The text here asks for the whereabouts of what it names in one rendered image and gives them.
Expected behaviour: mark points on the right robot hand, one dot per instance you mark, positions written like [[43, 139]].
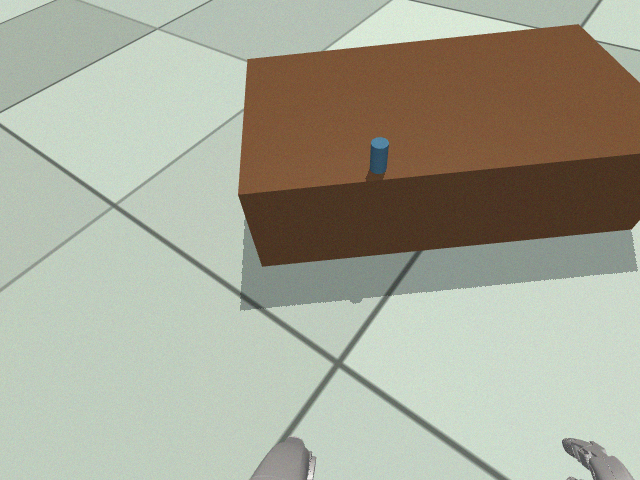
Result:
[[594, 458]]

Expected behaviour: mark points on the can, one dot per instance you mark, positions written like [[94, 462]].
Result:
[[379, 155]]

